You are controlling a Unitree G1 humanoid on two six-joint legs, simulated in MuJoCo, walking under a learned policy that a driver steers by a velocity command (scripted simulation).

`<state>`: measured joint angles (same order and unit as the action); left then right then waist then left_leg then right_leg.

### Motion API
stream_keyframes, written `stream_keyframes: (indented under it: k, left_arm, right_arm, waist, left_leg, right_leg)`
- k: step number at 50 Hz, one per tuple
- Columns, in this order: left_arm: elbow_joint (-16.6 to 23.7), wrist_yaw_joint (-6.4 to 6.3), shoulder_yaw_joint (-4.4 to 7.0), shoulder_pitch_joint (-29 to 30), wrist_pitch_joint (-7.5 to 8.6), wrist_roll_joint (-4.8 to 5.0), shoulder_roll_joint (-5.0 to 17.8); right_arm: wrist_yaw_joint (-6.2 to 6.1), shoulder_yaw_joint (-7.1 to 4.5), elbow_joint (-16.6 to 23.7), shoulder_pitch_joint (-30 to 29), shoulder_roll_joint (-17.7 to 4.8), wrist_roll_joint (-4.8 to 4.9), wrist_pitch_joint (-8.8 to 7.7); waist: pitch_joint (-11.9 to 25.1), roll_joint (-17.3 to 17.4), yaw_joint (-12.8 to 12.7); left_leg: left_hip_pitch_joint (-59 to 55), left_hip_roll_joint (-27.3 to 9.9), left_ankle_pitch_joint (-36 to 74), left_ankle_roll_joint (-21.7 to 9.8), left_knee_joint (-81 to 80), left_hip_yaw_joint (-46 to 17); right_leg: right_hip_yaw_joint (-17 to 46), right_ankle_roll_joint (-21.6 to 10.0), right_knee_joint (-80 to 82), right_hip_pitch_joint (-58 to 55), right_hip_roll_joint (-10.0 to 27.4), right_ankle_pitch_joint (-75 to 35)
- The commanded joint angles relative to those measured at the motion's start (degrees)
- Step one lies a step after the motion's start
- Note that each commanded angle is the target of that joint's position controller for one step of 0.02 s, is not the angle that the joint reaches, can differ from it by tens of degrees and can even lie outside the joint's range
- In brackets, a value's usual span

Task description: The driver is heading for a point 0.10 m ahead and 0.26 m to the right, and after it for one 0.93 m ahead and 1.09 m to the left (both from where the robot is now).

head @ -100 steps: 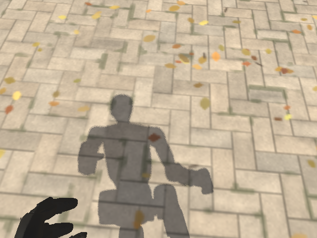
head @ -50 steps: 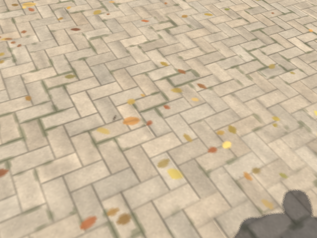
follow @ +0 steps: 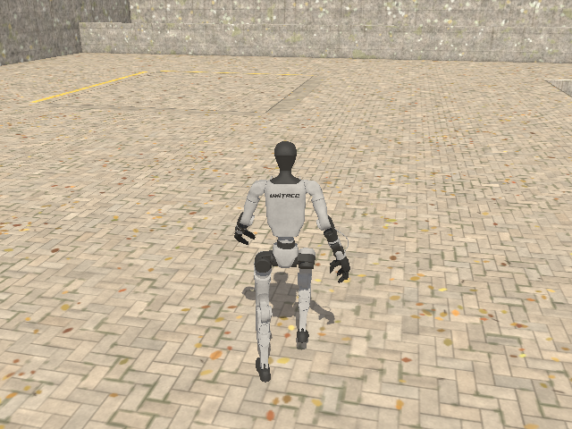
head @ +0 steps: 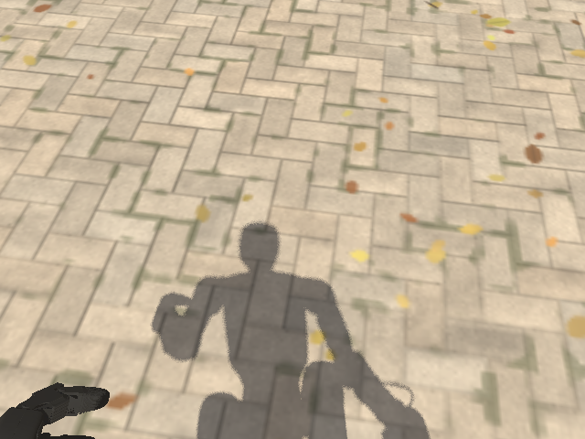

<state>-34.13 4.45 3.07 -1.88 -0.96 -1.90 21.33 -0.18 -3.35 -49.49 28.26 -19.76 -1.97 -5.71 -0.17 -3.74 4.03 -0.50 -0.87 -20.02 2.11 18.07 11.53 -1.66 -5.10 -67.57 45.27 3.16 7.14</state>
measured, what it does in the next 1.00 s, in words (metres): walks ahead: right foot, then left foot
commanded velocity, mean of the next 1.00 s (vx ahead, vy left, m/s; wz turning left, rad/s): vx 0.41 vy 0.00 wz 0.18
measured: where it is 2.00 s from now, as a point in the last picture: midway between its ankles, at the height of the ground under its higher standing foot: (227, 322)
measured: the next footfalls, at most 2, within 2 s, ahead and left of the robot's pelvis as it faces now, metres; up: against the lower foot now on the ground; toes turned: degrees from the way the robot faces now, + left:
right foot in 0.18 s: +0.33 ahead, -0.05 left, +0.00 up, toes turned -15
left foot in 0.56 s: +0.70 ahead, -0.01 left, +0.00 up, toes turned -10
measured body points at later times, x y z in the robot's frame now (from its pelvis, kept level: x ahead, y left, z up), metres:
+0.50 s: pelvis +0.42 -0.03 +0.00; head +0.47 -0.05 +0.44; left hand +0.55 +0.21 -0.12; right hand +0.53 -0.31 -0.11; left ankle +0.66 +0.05 -0.69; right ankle +0.30 -0.04 -0.73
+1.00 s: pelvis +0.61 -0.09 +0.00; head +0.66 -0.07 +0.45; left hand +0.75 +0.21 -0.09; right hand +0.84 -0.35 -0.07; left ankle +0.66 -0.01 -0.73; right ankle +0.73 -0.22 -0.72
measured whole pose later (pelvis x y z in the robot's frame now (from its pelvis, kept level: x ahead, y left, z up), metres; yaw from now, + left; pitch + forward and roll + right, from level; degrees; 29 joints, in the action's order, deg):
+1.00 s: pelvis +0.61 -0.09 +0.00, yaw +14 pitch +2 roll -1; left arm -40.4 -1.5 3.2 -3.0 1.6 0.5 15.9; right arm -2.7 -6.0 -31.5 10.2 -19.0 1.2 3.6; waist -3.5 0.5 1.8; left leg 20.5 13.5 -7.6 -3.0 29.3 -20.3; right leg 12.5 3.8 -35.4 25.8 -4.6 13.9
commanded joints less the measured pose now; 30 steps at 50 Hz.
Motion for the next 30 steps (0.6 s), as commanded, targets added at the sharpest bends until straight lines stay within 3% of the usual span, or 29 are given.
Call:
stream_keyframes:
  k: [1, 3, 5, 6, 7, 8, 9, 10, 11, 12, 13, 15, 16, 17, 20, 22, 23, 25, 26, 27, 28, 29, 30]
  left_arm:
    - [5.8, 1.29, -1.68, 5.67, 0.23, 0.1, -0.82]
    - [6.06, 1.75, -2.3, 8.38, 0.57, 0.16, -1.83]
    - [4.54, 1.26, -1.84, 5.45, 0.9, 0.14, -0.61]
    - [2.99, 0.78, -1.2, -0.06, 1.12, 0.17, 0.88]
    - [0.19, 0.11, -0.07, -9.9, 1.32, 0.28, 2.9]
    - [-4.27, -1.05, 1.69, -23.36, 1.78, 0.38, 5.58]
    - [-6.43, -2.8, 3.44, -24.04, 1.57, 1.18, 8.26]
    - [-3.58, -3.41, 4.1, -17.06, 0.62, -0.54, 14.35]
    - [-1.64, -4.06, 4.36, -20.83, 0.37, -0.28, 12.6]
    - [-3.13, -4.93, 3.58, -18.59, 1.08, 0.1, 9.36]
    - [-3.96, -5.31, 2.39, -15.53, 2.05, 0.22, 5.76]
    - [-4.75, -5.1, 0.51, -11.8, 4.19, 1.05, 1.45]
    - [-3.1, -3.82, 0.31, -7.3, 6.06, 2.48, -0.62]
    - [-4.45, -3.41, 0.32, -6.09, 7.01, 3.17, -0.31]
    - [-6.56, -5.32, 0.37, -5.12, 7.54, 1.77, -0.06]
    - [-7.8, -7.08, 0.25, -9.73, 6.87, 1.47, 0.03]
    - [-8.34, -7.77, 0.33, -11.59, 6.37, 1.61, 0.99]
    - [-8.06, -8.76, 0.64, -11.05, 4.97, 1.59, 2.09]
    - [-7.08, -9.19, 0.99, -9.2, 4.26, 1.62, 2.51]
    - [-5.58, -9.39, 1.23, -6.1, 3.76, 1.51, 2.54]
    - [-3.86, -9.05, 1.23, -0.4, 3.57, 1.94, 2.33]
    - [-2.59, -6.9, -0.47, -2.19, 3.55, -0.36, -5.71]
    - [-2.11, -5.43, -1.51, -17.36, 3.78, 1.28, -7.6]
  right_arm:
    - [0.12, 0.31, 3.69, -6.31, -2.91, -0.07, -1.98]
    - [-0.24, -0.03, 2.64, -3.83, -4.79, -0.25, -1.68]
    - [-1.12, -0.73, 2.46, -1.24, -7.88, -0.05, -0.66]
    - [-1.64, -1.26, 2.79, -1.82, -9.77, -0.18, 0.3]
    - [-1.92, -1.77, 3.68, -3.97, -11.4, -0.32, 1.29]
    - [-1.66, -1.89, 5.27, -6.92, -11.53, -0.48, 1.97]
    - [-0.58, -1.42, 5.53, -6.63, -7.8, -1.15, 2.13]
    - [-0.26, 0.39, 10.74, -1.86, -0.98, -0.47, 1.4]
    - [-0.54, 0.31, 13.88, -7.17, -4.75, 0.84, 0.18]
    - [-0.79, 0.85, 12.95, -8.5, -4.64, 1.49, -0.28]
    - [-1.07, 1.05, 11.12, -7.31, -4.15, 1.51, 0.04]
    - [-0.63, 1.47, 8.22, -3.88, -1.95, 0.14, 2.54]
    - [-1.53, -0.74, 7.84, -4.31, -5.23, 5.15, 1.42]
    - [-1.68, -0.51, 7.76, -5.2, -4.02, 5.48, 1.3]
    - [-0.74, 0.96, 10.19, -12.77, 2.19, 3.56, -0.26]
    - [0.98, 1.08, 10.44, -16.51, 3.39, 2.64, -1.18]
    - [1.9, 0.81, 10.89, -17.11, 3.02, 2.85, -1.23]
    - [3.46, -0.41, 11.16, -13.63, 0.71, 3.22, -0.76]
    - [3.92, -1.52, 10.7, -9.21, -1.48, 2.92, -0.26]
    - [3.8, -3.07, 9.41, -2.0, -4.72, 2.75, 0.48]
    - [3.12, -4.18, 7.4, 7.82, -7.02, 2.68, 1.16]
    - [2.14, -3.36, 6.46, 7.16, -7.57, 1.93, 0.99]
    - [1.73, -2.63, 11.96, -2.81, -10.31, -2.28, -0.15]
  waist:
    - [-7.68, 6.47, -4.06]
    - [-8.69, 5.94, -3.65]
    - [-4.44, 8.63, -5.75]
    - [-0.83, 10.02, -9.34]
    - [4.03, 11.02, -14.45]
    - [9.38, 9.88, -19.86]
    - [8.33, 1.93, -16.95]
    - [11.05, -9.76, -7.35]
    - [18.64, -1.84, -12.25]
    - [10.54, 4.5, -9.5]
    - [2.57, 8.81, -5.53]
    - [-1.05, 10.85, -0.69]
    - [0.76, 9.8, -0.81]
    - [0.47, 8.59, 0.02]
    - [-2.21, 4.23, -1.55]
    - [0.06, 3.46, -5.44]
    - [1.66, 2.29, -6.2]
    - [4.49, -1.98, -4.4]
    - [6.4, -4.26, -1.83]
    - [8.7, -5.19, 2.48]
    - [9.08, 0.18, 9.93]
    - [5.79, 19.84, 4.84]
    - [17.4, 21.03, -5.26]
  left_leg:
    - [6.32, -11.38, 26.34, -3.54, -12.49, -0.67]
    - [3.99, -10.65, 45.08, -2.24, -10.5, 3.88]
    - [-1.73, -11.7, 73.11, -1.48, -1.6, 4.93]
    - [-2.67, -13.09, 80.71, -1.49, 6.9, 4.63]
    - [-0.39, -14.61, 84.46, -2.23, 19.14, 3.54]
    - [8.56, -14.79, 76.94, -3.07, 36.84, 2.1]
    - [23.78, -6.62, 23.63, -2.45, 57.15, 1.45]
    - [43.79, 0.55, -11.03, -0.04, 78.1, -2.77]
    - [50.28, -0.11, -4.97, -0.13, 79.81, -13.43]
    - [50.08, -3.11, 0.08, -0.3, 74.94, -13.33]
    - [44.75, -5.23, 1.13, -0.23, 69.79, -12.12]
    - [32.8, -6.8, -1.36, -0.12, 60.56, -13.29]
    - [33.7, -8.02, -2.12, 0.39, 60.38, -16.61]
    - [33.41, -8.68, -0.88, 0.24, 54.58, -16.71]
    - [28.76, -3.72, 15.8, -0.56, 33.97, -10.81]
    - [25.89, 1.1, 34.42, -0.26, 21.05, -5.78]
    - [24.6, 3.09, 38.28, -0.1, 17.53, -4.53]
    - [20.01, 5.97, 36.04, -0.78, 15.2, -3.15]
    - [15.59, 7.33, 31.68, -2.05, 15.98, -2.98]
    - [8.54, 7.54, 28.47, -4.08, 16.79, -4.47]
    - [0.49, 4.02, 33.2, -7.49, 11.19, -9.54]
    - [-5.83, -3.07, 61.3, -11.12, 13.33, -20.22]
    - [-13.35, -16.15, 62.08, -24.08, 10.63, -51.04]
  right_leg:
    - [-2.71, -1.19, 11.12, -2.11, 1.05, -6.1]
    - [-7.86, -3.67, 19.46, -8.15, -1.92, -5.42]
    - [-11.36, -5.53, 22.07, -15.38, -6.78, -2.03]
    - [-10.88, -6.6, 22.78, -21.67, -8.48, 0.71]
    - [-9.41, -8.04, 22.73, -32.19, -9.9, 3.46]
    - [-5.03, -10.36, 26.86, -48.85, -10.4, 4.57]
    - [3.24, -11.79, 29.77, -59.24, -6.25, 8.8]
    - [32.23, -18.2, 34.36, -69.13, 9.11, -5.99]
    - [43.48, -22.17, 45.55, -72.33, 14.57, -6.63]
    - [38.23, -19.87, 48.58, -63.13, 15.19, -13.1]
    - [30.65, -17.44, 48.46, -50.2, 13.96, -25.48]
    - [17.82, -13.58, 49.78, -34.67, 10.4, -39.22]
    - [18.07, -12.73, 50.16, -34.08, 10.41, -34.19]
    - [14.43, -10.8, 50.81, -32.35, 9.07, -34.24]
    - [-1.2, -3.77, 52.58, -25.86, -0.12, -38.28]
    - [-5.4, -0.54, 49.66, -30.45, -2.51, -35.32]
    - [-5.96, 0.73, 47.59, -33.83, -1.93, -37.48]
    - [-6.51, 3.29, 40.65, -37.61, -0.22, -43.31]
    - [-6.31, 4.33, 35.15, -37.77, 1.12, -48.18]
    - [-5.84, 5.19, 26.77, -35.47, 1.89, -49.93]
    - [-5.81, 6.73, 7.69, -29.44, -0.51, -36.59]
    - [-4.92, 8.31, -14.97, -15.08, -10.87, 29.65]
    - [8.93, 10.29, -30.17, -5.32, -14.02, 32.82]
Keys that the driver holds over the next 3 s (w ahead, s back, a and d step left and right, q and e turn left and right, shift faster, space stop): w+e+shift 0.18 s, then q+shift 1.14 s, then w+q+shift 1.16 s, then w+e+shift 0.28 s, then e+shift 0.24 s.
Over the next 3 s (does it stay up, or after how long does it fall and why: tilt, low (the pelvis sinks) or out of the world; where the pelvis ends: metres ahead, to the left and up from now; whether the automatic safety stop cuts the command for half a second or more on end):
stays up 0.82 1.09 -0.01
